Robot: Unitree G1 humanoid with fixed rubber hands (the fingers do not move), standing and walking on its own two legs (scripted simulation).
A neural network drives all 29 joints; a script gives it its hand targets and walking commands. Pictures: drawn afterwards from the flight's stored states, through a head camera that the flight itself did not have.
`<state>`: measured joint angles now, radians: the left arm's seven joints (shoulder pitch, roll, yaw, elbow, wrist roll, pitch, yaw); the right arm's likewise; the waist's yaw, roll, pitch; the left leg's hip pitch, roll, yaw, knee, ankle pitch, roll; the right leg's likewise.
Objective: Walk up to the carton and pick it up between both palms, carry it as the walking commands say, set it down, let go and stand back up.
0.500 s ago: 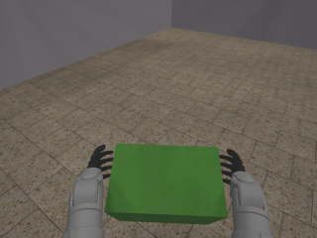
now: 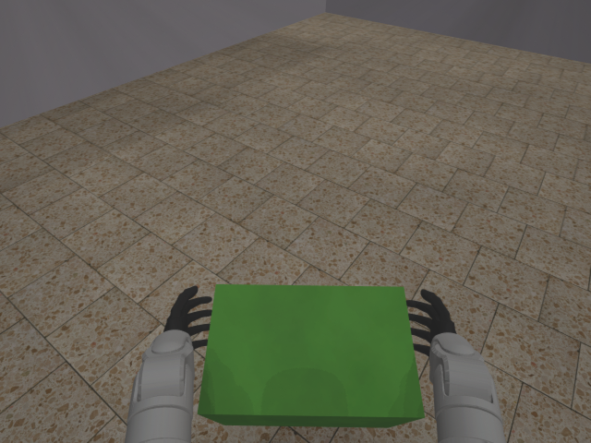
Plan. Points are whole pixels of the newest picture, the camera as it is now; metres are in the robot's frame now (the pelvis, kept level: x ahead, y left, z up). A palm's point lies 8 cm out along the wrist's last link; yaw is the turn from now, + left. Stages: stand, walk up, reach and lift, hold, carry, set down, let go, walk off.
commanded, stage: set down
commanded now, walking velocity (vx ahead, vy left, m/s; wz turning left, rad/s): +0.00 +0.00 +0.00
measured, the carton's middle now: (307, 360) +0.30 -0.02 -0.09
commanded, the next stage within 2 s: none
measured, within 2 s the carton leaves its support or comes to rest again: neither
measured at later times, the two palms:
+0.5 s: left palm (190, 358) +0.30 +0.17 -0.07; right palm (421, 356) +0.29 -0.20 -0.07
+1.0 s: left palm (203, 367) +0.33 +0.16 -0.17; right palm (407, 367) +0.32 -0.21 -0.16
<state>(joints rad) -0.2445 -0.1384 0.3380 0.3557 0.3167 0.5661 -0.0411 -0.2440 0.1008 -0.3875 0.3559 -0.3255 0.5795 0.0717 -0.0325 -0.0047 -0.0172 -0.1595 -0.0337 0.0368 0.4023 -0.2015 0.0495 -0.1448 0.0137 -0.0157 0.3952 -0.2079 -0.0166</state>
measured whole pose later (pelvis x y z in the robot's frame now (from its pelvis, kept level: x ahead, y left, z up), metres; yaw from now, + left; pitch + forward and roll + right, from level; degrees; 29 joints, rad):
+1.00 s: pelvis -0.06 +0.00 -0.11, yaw +0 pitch +33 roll +0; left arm -0.60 -0.07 0.45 0.51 0.25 0.35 -0.02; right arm -0.60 0.02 -0.49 0.51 -0.24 0.36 0.09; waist -0.04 0.02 -0.20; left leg -1.34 -0.02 0.05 1.09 -0.33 0.05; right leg -1.33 0.01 -0.03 1.09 -0.35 -0.02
